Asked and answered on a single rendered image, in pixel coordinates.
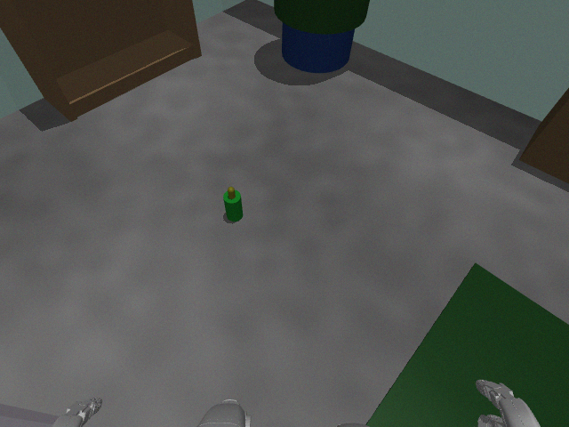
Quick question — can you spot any bookshelf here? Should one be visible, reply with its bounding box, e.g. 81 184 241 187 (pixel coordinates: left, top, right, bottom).
0 0 202 122

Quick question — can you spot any left robot hand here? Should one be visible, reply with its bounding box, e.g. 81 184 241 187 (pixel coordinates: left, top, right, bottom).
52 398 102 427

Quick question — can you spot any right robot hand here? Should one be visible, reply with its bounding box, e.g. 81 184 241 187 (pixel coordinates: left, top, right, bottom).
476 380 541 427

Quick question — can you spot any bottle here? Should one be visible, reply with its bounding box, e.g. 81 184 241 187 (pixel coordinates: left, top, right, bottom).
223 187 243 222

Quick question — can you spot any potted plant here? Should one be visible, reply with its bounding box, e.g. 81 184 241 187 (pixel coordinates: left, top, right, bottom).
274 0 370 73

